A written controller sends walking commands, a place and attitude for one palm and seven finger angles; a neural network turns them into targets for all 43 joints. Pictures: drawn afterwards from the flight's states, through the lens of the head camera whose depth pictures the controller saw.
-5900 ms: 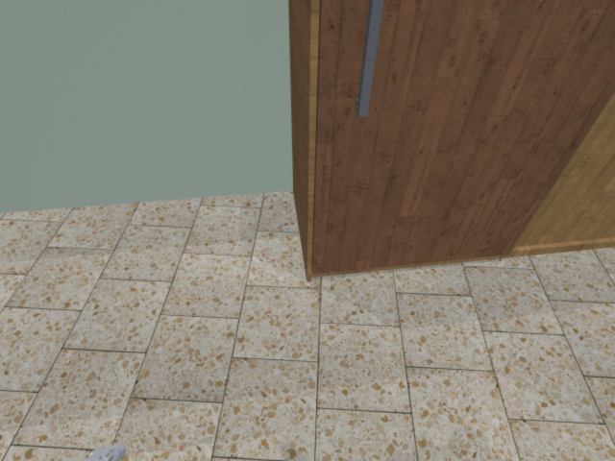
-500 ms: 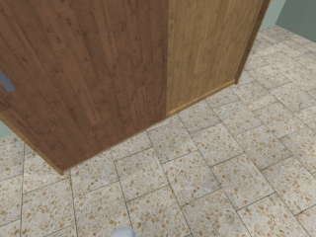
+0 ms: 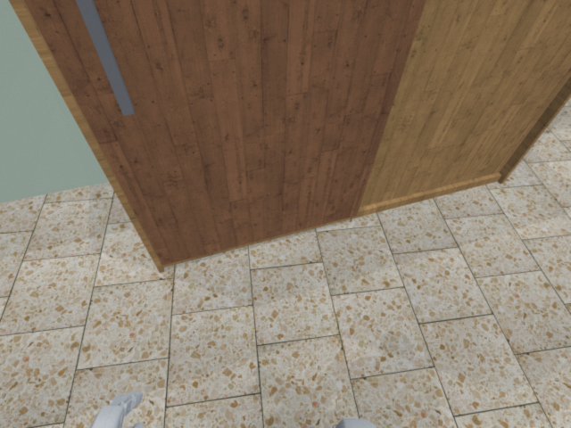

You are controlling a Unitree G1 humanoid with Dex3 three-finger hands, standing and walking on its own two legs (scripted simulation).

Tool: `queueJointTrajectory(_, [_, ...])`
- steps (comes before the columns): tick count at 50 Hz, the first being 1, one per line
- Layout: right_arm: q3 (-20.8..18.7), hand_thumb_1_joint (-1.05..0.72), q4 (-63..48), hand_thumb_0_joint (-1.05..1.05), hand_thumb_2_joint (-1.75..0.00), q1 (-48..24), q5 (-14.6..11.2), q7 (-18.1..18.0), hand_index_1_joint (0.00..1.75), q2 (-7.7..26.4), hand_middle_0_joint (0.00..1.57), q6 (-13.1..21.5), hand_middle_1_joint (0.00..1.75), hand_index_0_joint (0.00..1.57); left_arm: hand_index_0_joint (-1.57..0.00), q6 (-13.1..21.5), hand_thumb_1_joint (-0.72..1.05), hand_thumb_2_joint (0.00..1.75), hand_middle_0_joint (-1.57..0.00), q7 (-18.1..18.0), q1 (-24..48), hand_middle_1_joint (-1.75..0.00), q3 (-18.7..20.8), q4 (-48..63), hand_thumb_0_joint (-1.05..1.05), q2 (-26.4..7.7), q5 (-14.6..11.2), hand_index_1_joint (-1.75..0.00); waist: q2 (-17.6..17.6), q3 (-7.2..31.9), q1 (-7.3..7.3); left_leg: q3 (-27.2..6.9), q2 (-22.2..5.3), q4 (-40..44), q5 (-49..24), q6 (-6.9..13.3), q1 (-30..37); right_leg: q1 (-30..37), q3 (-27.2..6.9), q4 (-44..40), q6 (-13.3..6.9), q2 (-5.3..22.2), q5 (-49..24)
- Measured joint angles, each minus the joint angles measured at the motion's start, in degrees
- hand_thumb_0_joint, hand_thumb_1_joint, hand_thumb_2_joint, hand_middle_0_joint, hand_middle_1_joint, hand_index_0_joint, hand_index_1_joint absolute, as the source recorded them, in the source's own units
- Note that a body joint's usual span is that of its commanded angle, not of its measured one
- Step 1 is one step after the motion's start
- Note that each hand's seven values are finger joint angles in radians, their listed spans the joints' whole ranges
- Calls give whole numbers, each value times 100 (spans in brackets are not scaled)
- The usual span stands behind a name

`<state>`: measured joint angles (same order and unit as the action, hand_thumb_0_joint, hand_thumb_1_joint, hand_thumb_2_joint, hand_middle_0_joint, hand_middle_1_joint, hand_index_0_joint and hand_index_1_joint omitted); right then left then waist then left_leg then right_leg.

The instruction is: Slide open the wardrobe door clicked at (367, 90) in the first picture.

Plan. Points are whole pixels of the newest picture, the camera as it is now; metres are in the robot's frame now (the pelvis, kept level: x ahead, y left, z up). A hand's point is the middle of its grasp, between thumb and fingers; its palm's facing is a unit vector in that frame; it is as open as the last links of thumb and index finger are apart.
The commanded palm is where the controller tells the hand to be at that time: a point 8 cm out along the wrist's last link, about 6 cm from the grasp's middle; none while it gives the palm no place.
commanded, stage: turn to face it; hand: left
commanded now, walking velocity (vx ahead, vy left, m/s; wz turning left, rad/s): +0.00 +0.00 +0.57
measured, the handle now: (106, 49) +0.73 +0.37 +0.13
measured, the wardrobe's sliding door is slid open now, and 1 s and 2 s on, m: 0.00 0.00 0.00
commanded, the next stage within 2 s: take the last steps up to it in 0.44 s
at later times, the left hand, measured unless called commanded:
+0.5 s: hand out of the picture -0.05 +0.18 -0.16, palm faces +0.30 -0.92 -0.26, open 7.3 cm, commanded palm none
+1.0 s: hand out of the picture -0.01 +0.19 -0.16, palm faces +0.32 -0.93 -0.19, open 7.3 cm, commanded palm none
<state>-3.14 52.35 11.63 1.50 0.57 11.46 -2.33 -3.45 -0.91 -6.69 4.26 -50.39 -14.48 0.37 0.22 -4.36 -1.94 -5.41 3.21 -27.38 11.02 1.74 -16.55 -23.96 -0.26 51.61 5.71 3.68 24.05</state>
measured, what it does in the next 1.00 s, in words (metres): steps on the spot, turning left: right foot, then left foot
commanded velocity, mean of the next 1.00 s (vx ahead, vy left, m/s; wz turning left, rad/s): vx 0.14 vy -0.02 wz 0.19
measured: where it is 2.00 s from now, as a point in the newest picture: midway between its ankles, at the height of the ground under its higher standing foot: (255, 396)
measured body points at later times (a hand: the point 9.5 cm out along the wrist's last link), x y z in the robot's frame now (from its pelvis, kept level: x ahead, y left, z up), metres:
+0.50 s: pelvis -0.03 -0.03 +0.00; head +0.00 -0.03 +0.45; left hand -0.06 +0.22 -0.14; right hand +0.11 -0.26 -0.15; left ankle -0.08 +0.11 -0.70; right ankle +0.00 -0.14 -0.74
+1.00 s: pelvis +0.00 -0.01 +0.00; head -0.01 -0.01 +0.45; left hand -0.03 +0.24 -0.15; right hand +0.04 -0.24 -0.15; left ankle -0.08 +0.10 -0.74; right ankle +0.09 -0.12 -0.71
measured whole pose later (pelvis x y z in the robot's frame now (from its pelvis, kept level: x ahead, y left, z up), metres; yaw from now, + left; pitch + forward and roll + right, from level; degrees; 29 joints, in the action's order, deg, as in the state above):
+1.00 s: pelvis +0.00 -0.01 +0.00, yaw +18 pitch -2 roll +1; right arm -2.6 61.7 21.5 1.8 -0.9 9.6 0.9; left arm -1.6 1.5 -13.4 3.1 -59.2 -11.2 1.2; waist 0.9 -0.8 -1.8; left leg 2.1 0.0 -20.2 15.0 0.3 -3.3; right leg -22.6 4.0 42.2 2.9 5.6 18.4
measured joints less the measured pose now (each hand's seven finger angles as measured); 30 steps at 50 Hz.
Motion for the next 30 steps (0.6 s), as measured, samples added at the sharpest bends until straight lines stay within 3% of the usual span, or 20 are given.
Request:
queueJointTrajectory(3, [-54, -90, 36, 0, -90, 108, 8, -4, 30, 60, 20, -48, 30, 21, -20, 55, 91, 90, -20, -10, 107, -30, -58, 93, 1, 104, -35, -30, -127, -2, -96, -206, 69, -138, -10, -95, -149, 376, -2, -851, -66, -170, -11])
queueJointTrajectory(5, [-98, -90, 61, 0, -90, 194, -13, -2, 30, 106, 20, -88, 30, 21, -20, 128, 91, 90, -20, -12, 110, -30, -99, 171, 1, 161, -53, -30, -183, 36, -112, -333, 148, -320, 30, -189, -292, 771, 37, -1726, -125, -244, -452])
queueJointTrajectory(7, [-171, -90, 119, 0, -90, 223, -50, -1, 30, 211, 20, -137, 30, 21, -20, 218, 91, 90, -20, -28, 81, -30, -148, 190, 1, 288, -5, -30, -390, 3, -101, -420, 131, -874, 569, -289, -501, 904, 212, -1946, -481, -321, -821])
queueJointTrajectory(10, [-248, -91, 190, 0, -90, 277, -11, 20, 30, 303, 20, -235, 30, 20, -21, 234, 91, 90, -20, -40, -114, -30, -220, 183, 1, 404, 27, -30, -390, 65, -92, -49, 164, -2585, 1393, -374, -1027, 1041, 395, -1978, -665, -143, -678])
queueJointTrajectory(12, [-276, -91, 215, 0, -90, 279, 7, 57, 30, 354, 20, -263, 30, 20, -21, 209, 91, 90, -20, -51, -248, -30, -225, 121, 1, 444, 30, -30, -350, 92, -78, 164, 36, -3435, 1269, -435, -1228, 1164, 475, -2133, -666, -41, -722])
queueJointTrajectory(15, [-282, -91, 228, 0, -90, 259, 9, 79, 30, 396, 20, -254, 30, 20, -21, 222, 91, 90, -20, -49, -397, -30, -230, 16, 1, 465, 42, -30, -280, 74, -75, 304, -207, -3892, 1040, -540, -1270, 1271, 629, -2263, -662, 84, -794])
queueJointTrajectory(21, [-221, -91, 313, 0, -90, 33, -23, 58, 30, 378, 20, -287, 30, 20, -21, 273, 91, 90, -20, -24, -680, -30, -225, -145, 1, 439, 99, -30, -95, -34, 123, 449, -481, -2947, 1308, -627, -775, 1251, 879, -2231, -614, 289, -798])
queueJointTrajectory(25, [-133, -91, 289, 0, -90, -222, -73, 33, 30, 303, 20, -214, 30, 20, -21, 245, 91, 90, -20, -10, -853, -30, -173, -302, 1, 324, 131, -30, 55, -97, 291, 657, -464, -1856, 1444, -566, -279, 1105, 1008, -2033, -511, 415, -742])
queueJointTrajectory(27, [-81, -91, 241, 0, -90, -323, -90, 21, 30, 257, 20, -128, 30, 20, -21, 215, 91, 90, -20, -11, -940, -30, -135, -402, 1, 238, 116, -30, 121, -92, 335, 778, -419, -1068, 1057, -521, 72, 1007, 1083, -1847, -423, 471, -671])
queueJointTrajectory(28, [-50, -91, 202, 0, -90, -342, -91, 24, 30, 255, 20, -61, 30, 20, -21, 190, 91, 90, -20, -15, -1004, -30, -118, -437, 1, 199, 89, -30, 113, -53, 344, 819, -432, -574, 705, -438, 290, 921, 1129, -1677, -369, 476, -596])
queueJointTrajectory(30, [4, -91, 209, 0, -90, -431, -64, 2, 30, 111, 20, 47, 30, 20, -21, 93, 91, 90, -20, -37, -1010, -30, -72, -567, 1, 45, 41, -30, 330, -78, 397, 861, -316, -592, 718, -152, 278, 669, 850, -1062, -300, 490, -42])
